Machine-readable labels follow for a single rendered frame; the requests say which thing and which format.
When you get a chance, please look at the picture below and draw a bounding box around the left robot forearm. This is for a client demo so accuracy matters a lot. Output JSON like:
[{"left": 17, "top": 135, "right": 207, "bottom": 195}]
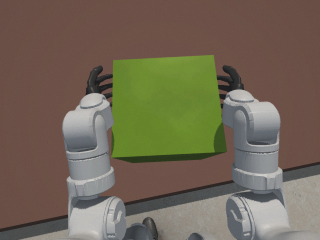
[{"left": 62, "top": 93, "right": 116, "bottom": 234}]

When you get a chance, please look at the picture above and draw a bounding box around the robot left thigh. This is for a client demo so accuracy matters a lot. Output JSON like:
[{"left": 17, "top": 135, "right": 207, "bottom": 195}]
[{"left": 122, "top": 225, "right": 152, "bottom": 240}]

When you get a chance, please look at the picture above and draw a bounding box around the right robot forearm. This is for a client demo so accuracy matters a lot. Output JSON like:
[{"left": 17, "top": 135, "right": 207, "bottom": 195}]
[{"left": 222, "top": 89, "right": 290, "bottom": 223}]

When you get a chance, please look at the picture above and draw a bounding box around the robot left hand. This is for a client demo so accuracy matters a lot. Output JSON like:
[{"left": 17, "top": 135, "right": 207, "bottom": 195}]
[{"left": 85, "top": 65, "right": 113, "bottom": 107}]

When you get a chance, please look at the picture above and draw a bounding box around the left robot upper arm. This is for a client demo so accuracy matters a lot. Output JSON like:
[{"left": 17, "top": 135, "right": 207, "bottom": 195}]
[{"left": 53, "top": 196, "right": 127, "bottom": 240}]

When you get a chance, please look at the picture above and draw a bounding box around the carton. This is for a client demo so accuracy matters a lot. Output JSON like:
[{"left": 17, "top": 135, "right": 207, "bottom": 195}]
[{"left": 111, "top": 55, "right": 227, "bottom": 163}]

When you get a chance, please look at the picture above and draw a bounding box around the robot right hand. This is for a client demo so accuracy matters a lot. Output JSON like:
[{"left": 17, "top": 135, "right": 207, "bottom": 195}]
[{"left": 216, "top": 65, "right": 244, "bottom": 109}]

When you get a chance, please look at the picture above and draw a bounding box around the left robot foot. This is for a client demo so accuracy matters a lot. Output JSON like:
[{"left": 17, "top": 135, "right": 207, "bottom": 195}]
[{"left": 142, "top": 217, "right": 158, "bottom": 240}]

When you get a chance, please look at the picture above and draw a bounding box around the right robot upper arm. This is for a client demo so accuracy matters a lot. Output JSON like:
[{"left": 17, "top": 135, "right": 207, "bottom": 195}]
[{"left": 226, "top": 191, "right": 320, "bottom": 240}]

